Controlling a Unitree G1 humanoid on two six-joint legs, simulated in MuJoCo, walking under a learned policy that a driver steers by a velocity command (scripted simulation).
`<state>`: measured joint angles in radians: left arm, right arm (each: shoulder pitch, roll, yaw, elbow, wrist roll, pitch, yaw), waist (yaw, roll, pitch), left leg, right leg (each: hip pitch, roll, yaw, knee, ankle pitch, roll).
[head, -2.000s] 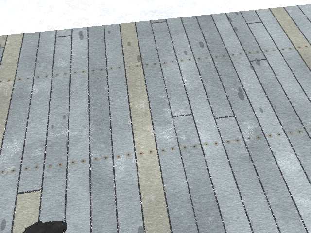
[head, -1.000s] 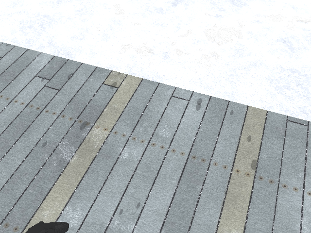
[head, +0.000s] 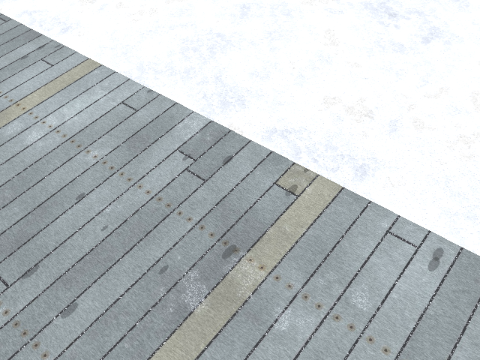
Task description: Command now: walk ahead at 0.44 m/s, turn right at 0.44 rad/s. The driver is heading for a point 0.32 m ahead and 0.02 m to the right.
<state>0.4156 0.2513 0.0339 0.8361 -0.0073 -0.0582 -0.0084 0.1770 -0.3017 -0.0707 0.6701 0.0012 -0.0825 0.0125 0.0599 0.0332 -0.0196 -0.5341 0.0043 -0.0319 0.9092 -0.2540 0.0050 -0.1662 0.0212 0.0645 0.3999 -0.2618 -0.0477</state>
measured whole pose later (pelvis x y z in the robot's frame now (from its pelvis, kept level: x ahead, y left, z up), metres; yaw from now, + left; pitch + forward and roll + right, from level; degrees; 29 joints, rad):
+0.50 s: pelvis +0.22 +0.04 -0.01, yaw -11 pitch +2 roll +1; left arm 0.20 0.30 0.05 0.72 0.00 0.00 0.03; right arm 0.16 -0.24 -0.04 0.78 -0.02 -0.07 0.03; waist -0.01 -0.03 0.06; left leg -0.27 -0.04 0.01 0.39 -0.14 0.00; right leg -0.45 -0.03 0.07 0.82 -0.37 0.07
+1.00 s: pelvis +0.28 +0.00 -0.01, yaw -12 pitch -2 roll +0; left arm 0.16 0.23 0.04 0.78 0.00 0.01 0.01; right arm 0.16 -0.26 -0.02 0.95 0.00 0.01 -0.01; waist -0.01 0.00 0.04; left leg -0.13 0.02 0.00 0.49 -0.33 -0.03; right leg -0.23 0.02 0.04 0.53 -0.27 -0.01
